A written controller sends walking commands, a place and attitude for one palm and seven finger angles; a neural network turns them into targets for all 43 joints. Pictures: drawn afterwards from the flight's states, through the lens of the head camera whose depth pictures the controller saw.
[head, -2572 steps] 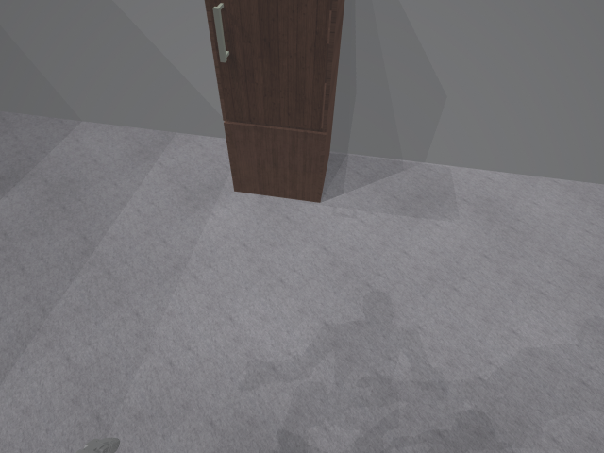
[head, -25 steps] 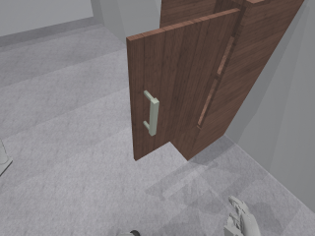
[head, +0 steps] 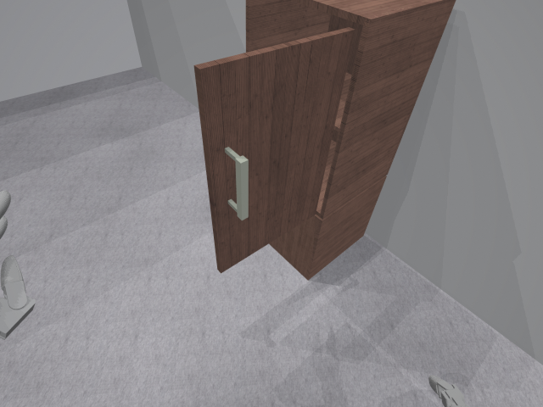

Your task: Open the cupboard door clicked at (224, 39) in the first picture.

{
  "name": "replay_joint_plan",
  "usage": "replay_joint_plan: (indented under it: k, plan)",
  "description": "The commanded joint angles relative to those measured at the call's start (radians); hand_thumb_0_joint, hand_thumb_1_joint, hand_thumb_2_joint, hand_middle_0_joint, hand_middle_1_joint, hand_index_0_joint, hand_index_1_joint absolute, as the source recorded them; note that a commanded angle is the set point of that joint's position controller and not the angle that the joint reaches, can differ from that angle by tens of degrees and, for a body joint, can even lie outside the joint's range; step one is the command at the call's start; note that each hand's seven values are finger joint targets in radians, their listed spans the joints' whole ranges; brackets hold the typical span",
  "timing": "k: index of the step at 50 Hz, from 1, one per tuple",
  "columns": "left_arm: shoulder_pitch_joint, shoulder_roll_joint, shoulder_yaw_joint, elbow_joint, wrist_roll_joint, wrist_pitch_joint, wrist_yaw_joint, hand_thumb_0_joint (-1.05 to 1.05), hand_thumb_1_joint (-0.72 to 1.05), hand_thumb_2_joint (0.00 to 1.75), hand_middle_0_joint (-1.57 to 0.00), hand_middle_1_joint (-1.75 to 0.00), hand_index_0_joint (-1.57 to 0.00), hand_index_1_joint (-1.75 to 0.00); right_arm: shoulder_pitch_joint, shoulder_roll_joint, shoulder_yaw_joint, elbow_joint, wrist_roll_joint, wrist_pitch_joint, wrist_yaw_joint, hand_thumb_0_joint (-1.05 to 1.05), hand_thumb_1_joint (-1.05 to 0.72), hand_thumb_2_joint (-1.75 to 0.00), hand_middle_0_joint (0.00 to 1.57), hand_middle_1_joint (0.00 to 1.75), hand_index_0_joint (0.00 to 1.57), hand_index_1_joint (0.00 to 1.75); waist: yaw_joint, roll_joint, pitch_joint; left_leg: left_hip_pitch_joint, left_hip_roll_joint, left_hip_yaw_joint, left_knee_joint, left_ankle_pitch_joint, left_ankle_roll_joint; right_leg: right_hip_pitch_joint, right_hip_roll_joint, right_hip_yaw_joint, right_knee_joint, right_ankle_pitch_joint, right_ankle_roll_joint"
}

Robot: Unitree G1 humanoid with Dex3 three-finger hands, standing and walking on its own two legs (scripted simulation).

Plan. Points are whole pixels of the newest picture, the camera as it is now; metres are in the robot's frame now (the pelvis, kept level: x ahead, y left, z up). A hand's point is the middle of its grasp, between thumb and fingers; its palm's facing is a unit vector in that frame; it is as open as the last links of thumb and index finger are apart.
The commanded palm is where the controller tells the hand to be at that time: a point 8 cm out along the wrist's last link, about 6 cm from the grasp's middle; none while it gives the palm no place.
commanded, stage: stop stepping back and stand still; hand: left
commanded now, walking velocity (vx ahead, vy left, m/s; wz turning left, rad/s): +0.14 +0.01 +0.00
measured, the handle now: (236, 185) +0.55 +0.11 +0.00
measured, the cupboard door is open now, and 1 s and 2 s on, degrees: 88 88 88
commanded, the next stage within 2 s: let the arm hang, fingers relaxed in 0.30 s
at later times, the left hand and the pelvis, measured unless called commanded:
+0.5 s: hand (67, 345) +0.18 +0.28 +0.04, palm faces +0.26 -0.84 -0.48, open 7.4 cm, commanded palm none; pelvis -0.03 +0.00 +0.00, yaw +2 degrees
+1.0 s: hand out of the picture -0.09 +0.21 -0.16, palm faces +0.05 -0.96 -0.27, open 7.3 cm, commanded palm none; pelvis -0.04 +0.00 +0.01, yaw +3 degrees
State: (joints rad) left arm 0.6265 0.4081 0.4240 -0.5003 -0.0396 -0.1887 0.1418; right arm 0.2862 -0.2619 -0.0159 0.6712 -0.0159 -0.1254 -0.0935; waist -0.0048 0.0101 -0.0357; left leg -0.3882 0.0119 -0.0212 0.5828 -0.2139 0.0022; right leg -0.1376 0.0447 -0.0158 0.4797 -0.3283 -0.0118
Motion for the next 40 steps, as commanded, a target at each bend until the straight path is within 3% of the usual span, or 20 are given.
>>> replay_joint_plan:
  k: [1,3,5,7,9,11,12,13,15,17,19,20,21,24,26,28,31,34,37,40]
  plan:
    - [-0.267,0.171,0.075,-0.136,0.018,-0.066,0.025,0.00,0.90,0.90,-0.20,-0.30,-0.20,-0.30,-0.150,-0.097,-0.027,-0.152,0.010,-0.084,-0.020,0.00,-0.90,-0.90,0.20,0.30,0.20,0.30,-0.020,0.064,0.086,0.203,0.054,-0.069,-0.141,-0.036,0.019,-0.269,-0.108,0.082,-0.109,-0.081,-0.031]
    - [-0.242,0.178,0.086,-0.146,0.025,-0.079,0.021,0.00,0.90,0.90,-0.20,-0.30,-0.20,-0.30,-0.166,-0.089,-0.018,-0.156,0.001,-0.093,-0.022,0.00,-0.90,-0.90,0.20,0.30,0.20,0.30,-0.012,0.258,0.070,0.146,0.118,-0.230,-0.354,-0.361,0.033,-0.229,-0.029,0.010,0.028,-0.168,0.002]
    - [-0.248,0.177,0.095,-0.178,0.036,-0.084,0.028,0.00,0.90,0.90,-0.20,-0.30,-0.20,-0.30,-0.166,-0.069,-0.008,-0.166,-0.003,-0.099,-0.019,0.00,-0.90,-0.90,0.20,0.30,0.20,0.30,0.006,0.274,0.060,0.003,0.181,-0.340,-0.525,-0.533,0.050,-0.083,0.010,-0.018,0.193,-0.136,0.002]
    - [-0.183,0.177,0.101,-0.184,0.031,-0.082,0.027,0.00,0.90,0.90,-0.20,-0.30,-0.20,-0.30,-0.160,-0.057,-0.007,-0.176,-0.005,-0.104,-0.010,0.00,-0.90,-0.90,0.20,0.30,0.20,0.30,0.016,0.194,0.012,0.016,0.169,-0.259,-0.487,-0.418,0.057,-0.007,-0.003,-0.025,0.092,-0.117,-0.006]
    - [-0.093,0.178,0.110,-0.170,0.023,-0.072,0.021,0.00,0.90,0.90,-0.20,-0.30,-0.20,-0.30,-0.160,-0.052,-0.006,-0.189,-0.006,-0.095,-0.001,0.00,-0.90,-0.90,0.20,0.30,0.20,0.30,0.014,0.115,-0.020,0.019,0.086,-0.124,-0.362,-0.290,0.019,0.052,-0.029,0.004,-0.097,-0.083,-0.026]
    - [-0.074,0.190,0.124,-0.163,0.012,-0.069,0.015,0.00,0.90,0.90,-0.20,-0.30,-0.20,-0.30,-0.163,-0.048,-0.016,-0.185,-0.007,-0.076,0.009,0.00,-0.90,-0.90,0.20,0.30,0.20,0.30,0.004,-0.084,-0.012,0.128,-0.010,-0.004,-0.018,-0.110,-0.015,-0.175,-0.189,0.247,-0.298,-0.260,-0.097]
    - [-0.089,0.191,0.130,-0.165,0.005,-0.060,0.015,0.00,0.90,0.90,-0.20,-0.30,-0.20,-0.30,-0.152,-0.047,-0.019,-0.167,-0.005,-0.065,0.011,0.00,-0.90,-0.90,0.20,0.30,0.20,0.30,0.004,-0.156,0.021,0.124,-0.012,0.007,0.133,-0.062,-0.018,-0.270,-0.272,0.327,-0.344,-0.267,-0.142]
    - [-0.111,0.182,0.131,-0.156,0.001,-0.052,0.018,0.00,0.90,0.90,-0.20,-0.30,-0.20,-0.30,-0.151,-0.047,-0.016,-0.160,-0.003,-0.060,0.015,0.00,-0.90,-0.90,0.20,0.30,0.20,0.30,-0.002,-0.141,0.033,0.091,-0.008,0.003,0.200,-0.050,-0.016,-0.278,-0.299,0.338,-0.328,-0.176,-0.163]
    - [-0.161,0.163,0.108,-0.103,0.003,-0.055,0.020,0.00,0.90,0.90,-0.20,-0.30,-0.20,-0.30,-0.134,-0.038,-0.005,-0.148,0.006,-0.065,0.015,0.00,-0.90,-0.90,0.20,0.30,0.20,0.30,-0.018,-0.078,0.038,0.091,0.022,-0.005,0.062,-0.049,-0.004,-0.191,-0.257,0.215,-0.209,0.062,-0.124]
    - [-0.185,0.156,0.099,-0.063,0.008,-0.061,0.018,0.00,0.90,0.90,-0.20,-0.30,-0.20,-0.30,-0.143,-0.053,-0.003,-0.146,0.009,-0.075,0.002,0.00,-0.90,-0.90,0.20,0.30,0.20,0.30,-0.011,0.018,0.027,0.194,0.041,-0.017,-0.142,0.080,0.012,-0.169,-0.150,0.126,-0.123,0.141,-0.042]
    - [-0.199,0.159,0.084,-0.051,0.007,-0.061,0.011,0.00,0.90,0.90,-0.20,-0.30,-0.20,-0.30,-0.158,-0.074,-0.015,-0.159,0.022,-0.081,-0.007,0.00,-0.90,-0.90,0.20,0.30,0.20,0.30,0.005,0.036,0.017,0.240,0.085,-0.051,-0.165,0.164,0.028,-0.158,-0.097,0.109,-0.117,0.174,-0.002]
    - [-0.201,-0.012,-0.306,0.644,0.093,0.101,-0.132,0.00,0.90,0.90,-0.20,-0.30,-0.20,-0.30,-0.167,-0.259,-0.080,0.081,0.005,-0.077,0.082,0.00,-0.90,-0.90,0.20,0.30,0.20,0.30,-0.032,0.068,0.002,0.135,0.118,-0.149,0.001,0.516,0.069,-0.199,-0.150,0.044,0.118,0.455,-0.014]
    - [-0.186,-0.029,-0.281,0.670,0.081,0.171,-0.142,0.00,0.90,0.90,-0.20,-0.30,-0.20,-0.30,-0.108,-0.204,-0.084,0.071,0.016,-0.012,0.082,0.00,-0.90,-0.90,0.20,0.30,0.20,0.30,-0.009,0.042,-0.074,0.141,0.119,-0.144,-0.044,0.636,0.087,-0.120,-0.113,0.035,0.157,0.391,-0.007]
    - [-0.269,-0.028,-0.302,0.809,0.072,0.185,-0.138,0.00,0.90,0.90,-0.20,-0.30,-0.20,-0.30,-0.154,-0.198,-0.047,0.066,-0.005,0.045,0.078,0.00,-0.90,-0.90,0.20,0.30,0.20,0.30,0.021,-0.078,-0.076,0.033,0.189,-0.277,-0.139,0.407,0.147,-0.080,-0.074,0.049,0.171,-0.001,-0.010]
    - [-0.308,0.031,-0.308,0.948,0.077,0.175,-0.139,0.00,0.90,0.90,-0.20,-0.30,-0.20,-0.30,-0.184,-0.196,-0.040,0.089,-0.010,0.058,0.085,0.00,-0.90,-0.90,0.20,0.30,0.20,0.30,0.035,-0.119,-0.067,0.016,0.104,-0.205,-0.129,0.261,0.094,-0.018,-0.112,0.089,0.040,0.122,-0.031]
    - [-0.400,0.073,-0.326,1.075,0.074,0.168,-0.138,0.00,0.90,0.90,-0.20,-0.30,-0.20,-0.30,-0.196,-0.202,-0.041,0.133,-0.007,0.079,0.088,0.00,-0.90,-0.90,0.20,0.30,0.20,0.30,0.008,-0.167,-0.042,0.089,0.042,-0.129,-0.092,0.150,0.049,-0.082,-0.170,0.149,-0.060,0.135,-0.071]
    - [-0.491,0.086,-0.362,1.239,0.064,0.174,-0.135,0.00,0.90,0.90,-0.20,-0.30,-0.20,-0.30,-0.190,-0.187,-0.030,0.208,-0.010,0.112,0.089,0.00,-0.90,-0.90,0.20,0.30,0.20,0.30,-0.021,-0.006,0.046,0.190,0.019,-0.094,-0.104,0.044,0.031,-0.208,-0.190,0.184,-0.167,-0.042,-0.093]
    - [-0.462,0.064,-0.376,1.378,0.056,0.177,-0.134,0.00,0.90,0.90,-0.20,-0.30,-0.20,-0.30,-0.180,-0.174,-0.019,0.269,-0.009,0.121,0.083,0.00,-0.90,-0.90,0.20,0.30,0.20,0.30,-0.011,0.110,0.062,0.170,0.047,-0.139,-0.206,-0.017,0.034,-0.157,-0.143,0.158,-0.174,-0.091,-0.071]
    - [-0.409,0.037,-0.376,1.489,0.050,0.175,-0.134,0.00,0.90,0.90,-0.20,-0.30,-0.20,-0.30,-0.160,-0.164,-0.018,0.325,-0.006,0.120,0.073,0.00,-0.90,-0.90,0.20,0.30,0.20,0.30,0.001,0.157,0.032,0.167,0.054,-0.146,-0.247,-0.053,0.033,-0.088,-0.134,0.145,-0.176,-0.049,-0.069]
    - [-0.388,0.015,-0.377,1.552,0.049,0.173,-0.133,0.00,0.90,0.90,-0.20,-0.30,-0.20,-0.30,-0.131,-0.157,-0.020,0.364,-0.003,0.119,0.066,0.00,-0.90,-0.90,0.20,0.30,0.20,0.30,0.000,0.105,0.030,0.195,0.061,-0.140,-0.246,-0.021,0.033,-0.077,-0.137,0.126,-0.192,-0.018,-0.068]
